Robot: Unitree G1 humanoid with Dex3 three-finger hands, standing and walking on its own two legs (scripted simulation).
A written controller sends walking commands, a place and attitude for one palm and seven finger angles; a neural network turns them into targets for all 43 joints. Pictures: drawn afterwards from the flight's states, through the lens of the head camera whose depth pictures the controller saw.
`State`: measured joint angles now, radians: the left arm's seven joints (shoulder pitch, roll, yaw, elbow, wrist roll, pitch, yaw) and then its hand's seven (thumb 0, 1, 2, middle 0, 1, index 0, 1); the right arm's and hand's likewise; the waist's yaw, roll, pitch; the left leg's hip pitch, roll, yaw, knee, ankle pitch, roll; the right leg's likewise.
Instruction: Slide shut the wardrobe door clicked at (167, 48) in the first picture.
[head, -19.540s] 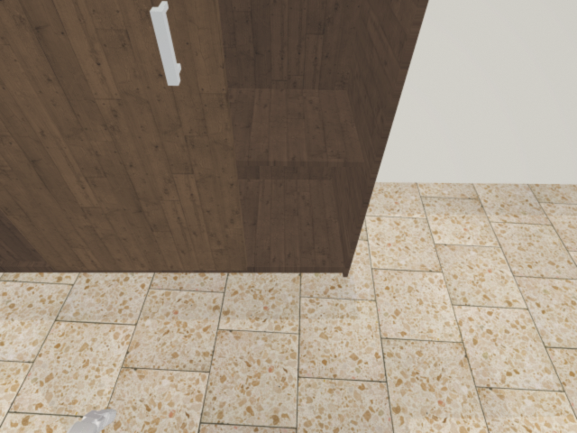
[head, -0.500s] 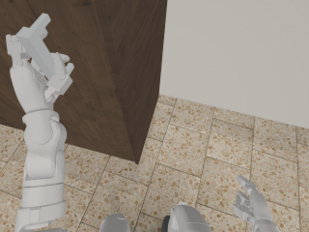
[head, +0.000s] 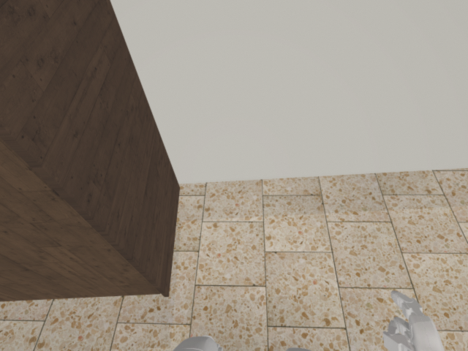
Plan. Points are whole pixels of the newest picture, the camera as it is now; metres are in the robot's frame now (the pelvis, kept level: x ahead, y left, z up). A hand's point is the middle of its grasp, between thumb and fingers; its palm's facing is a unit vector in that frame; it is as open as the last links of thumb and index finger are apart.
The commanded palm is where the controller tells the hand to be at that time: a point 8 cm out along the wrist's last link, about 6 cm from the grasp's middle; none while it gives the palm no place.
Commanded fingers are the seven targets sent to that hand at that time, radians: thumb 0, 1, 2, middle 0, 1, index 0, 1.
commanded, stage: stop walking and hold the door there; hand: left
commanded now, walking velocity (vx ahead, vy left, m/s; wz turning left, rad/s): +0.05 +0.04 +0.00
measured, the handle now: out of the picture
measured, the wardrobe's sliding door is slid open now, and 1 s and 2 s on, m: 0.00 0.00 0.00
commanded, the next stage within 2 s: none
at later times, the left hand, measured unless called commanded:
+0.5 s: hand out of the picture +0.29 +0.42 +0.16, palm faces +0.72 -0.63 -0.29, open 6.6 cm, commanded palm +0.24 +0.44 +0.14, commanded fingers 0.00 0.90 0.90 -0.45 -1.40 -0.45 -1.40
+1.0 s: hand out of the picture +0.29 +0.43 +0.16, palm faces +0.65 -0.70 -0.31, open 6.2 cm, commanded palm +0.24 +0.45 +0.14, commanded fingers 0.00 0.90 0.90 -0.45 -1.40 -0.45 -1.40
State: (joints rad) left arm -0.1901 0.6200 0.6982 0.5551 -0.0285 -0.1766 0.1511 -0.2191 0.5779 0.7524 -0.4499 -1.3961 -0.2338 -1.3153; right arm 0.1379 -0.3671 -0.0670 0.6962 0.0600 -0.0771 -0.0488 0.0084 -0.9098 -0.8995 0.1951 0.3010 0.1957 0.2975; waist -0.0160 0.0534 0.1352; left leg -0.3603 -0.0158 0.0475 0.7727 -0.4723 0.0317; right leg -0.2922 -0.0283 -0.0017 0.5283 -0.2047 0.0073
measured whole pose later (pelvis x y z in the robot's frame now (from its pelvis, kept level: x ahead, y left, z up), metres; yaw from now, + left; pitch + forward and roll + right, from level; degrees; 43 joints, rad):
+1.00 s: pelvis -0.06 +0.02 +0.00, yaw -6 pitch +0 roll -2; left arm -0.36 0.70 0.64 0.90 0.00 -0.24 0.07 -0.25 0.59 0.85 -0.43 -1.38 -0.33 -1.37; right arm 0.26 -0.34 -0.02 0.73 0.05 -0.06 -0.08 0.01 -0.90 -0.90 0.20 0.30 0.20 0.30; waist -0.01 0.07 -0.01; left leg -0.38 0.00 -0.03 0.68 -0.33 0.02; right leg -0.29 0.01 -0.04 0.48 -0.19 0.01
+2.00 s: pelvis -0.15 +0.23 +0.00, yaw +3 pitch +0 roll +0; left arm -0.67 0.28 0.12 0.47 -0.09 -0.08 0.12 -0.11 0.76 0.80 -0.45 -1.40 -0.20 -1.37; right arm 0.15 -0.17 0.07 0.71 0.05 -0.05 -0.04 0.01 -0.90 -0.90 0.20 0.30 0.20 0.30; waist 0.03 0.05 0.17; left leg -0.34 0.04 0.02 0.77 -0.40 0.01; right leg -0.27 0.06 -0.11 0.54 -0.27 -0.10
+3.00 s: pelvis -0.14 +0.24 +0.00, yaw +3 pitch +2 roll +0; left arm -0.67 0.26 0.22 0.69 -0.04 -0.09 0.08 -0.05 0.40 0.68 -0.44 -1.38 -0.37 -1.39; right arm 0.24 -0.24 -0.01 0.68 0.03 -0.14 -0.03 0.01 -0.91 -0.90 0.20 0.30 0.20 0.30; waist -0.03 -0.02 -0.02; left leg -0.27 0.05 0.08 0.50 -0.27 -0.02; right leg -0.36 -0.03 -0.02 0.49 -0.18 0.00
